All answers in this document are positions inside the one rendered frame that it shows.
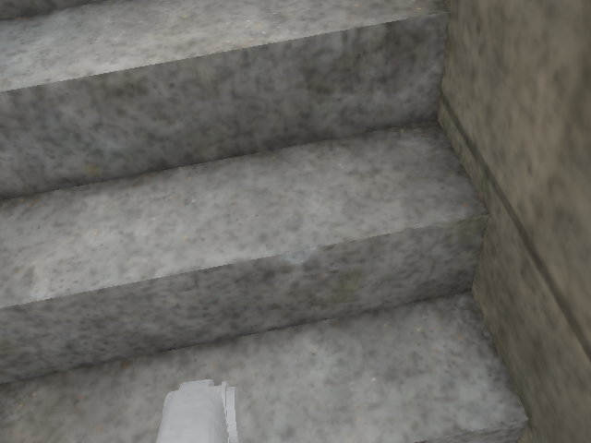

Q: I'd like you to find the robot left thigh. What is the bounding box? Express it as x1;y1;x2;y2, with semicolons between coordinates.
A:
156;379;242;443

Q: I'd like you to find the robot left shin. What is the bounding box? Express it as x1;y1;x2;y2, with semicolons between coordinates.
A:
163;390;177;410

